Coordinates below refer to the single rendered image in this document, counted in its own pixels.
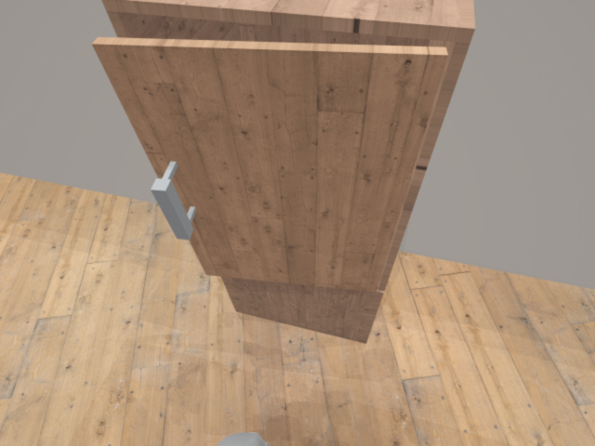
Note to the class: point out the cupboard door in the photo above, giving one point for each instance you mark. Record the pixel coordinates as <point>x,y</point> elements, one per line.
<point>296,156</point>

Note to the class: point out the handle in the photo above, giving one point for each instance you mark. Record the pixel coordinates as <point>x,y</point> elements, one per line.
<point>167,197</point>

